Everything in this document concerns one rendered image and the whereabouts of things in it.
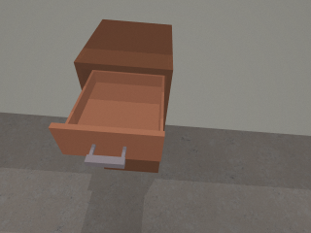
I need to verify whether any cabinet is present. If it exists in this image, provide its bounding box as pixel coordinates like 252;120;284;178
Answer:
74;19;173;173

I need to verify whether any drawer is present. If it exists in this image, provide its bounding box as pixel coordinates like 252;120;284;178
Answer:
49;70;165;162

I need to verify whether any handle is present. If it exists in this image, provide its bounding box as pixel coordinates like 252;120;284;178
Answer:
84;144;127;169

